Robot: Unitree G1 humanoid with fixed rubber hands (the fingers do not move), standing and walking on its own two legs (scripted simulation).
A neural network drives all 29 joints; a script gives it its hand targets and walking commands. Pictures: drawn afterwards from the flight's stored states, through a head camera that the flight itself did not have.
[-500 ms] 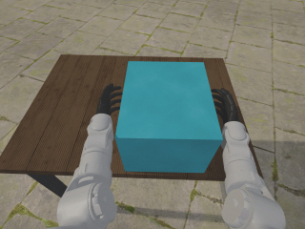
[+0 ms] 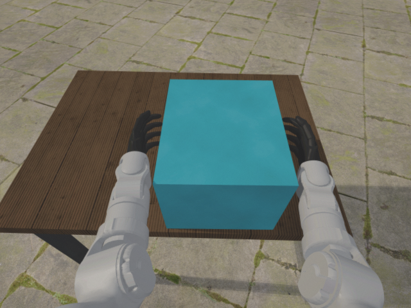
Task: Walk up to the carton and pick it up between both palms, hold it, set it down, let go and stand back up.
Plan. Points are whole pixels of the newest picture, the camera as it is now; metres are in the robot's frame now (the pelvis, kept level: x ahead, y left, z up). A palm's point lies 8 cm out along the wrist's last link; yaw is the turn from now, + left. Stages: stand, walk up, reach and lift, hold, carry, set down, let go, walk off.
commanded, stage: set down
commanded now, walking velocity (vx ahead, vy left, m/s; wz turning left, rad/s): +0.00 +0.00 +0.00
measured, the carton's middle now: (220, 153) +0.46 -0.01 +0.01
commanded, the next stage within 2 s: none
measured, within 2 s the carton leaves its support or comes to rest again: neither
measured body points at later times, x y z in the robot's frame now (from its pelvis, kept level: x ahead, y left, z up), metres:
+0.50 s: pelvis -0.02 -0.01 -0.02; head +0.04 +0.00 +0.42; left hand +0.43 +0.19 +0.06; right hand +0.45 -0.20 +0.07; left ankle -0.01 +0.11 -0.75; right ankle -0.01 -0.11 -0.75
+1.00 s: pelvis -0.04 -0.02 -0.01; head +0.00 -0.02 +0.43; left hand +0.38 +0.20 +0.07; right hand +0.40 -0.21 +0.05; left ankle -0.01 +0.11 -0.75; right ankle -0.01 -0.11 -0.75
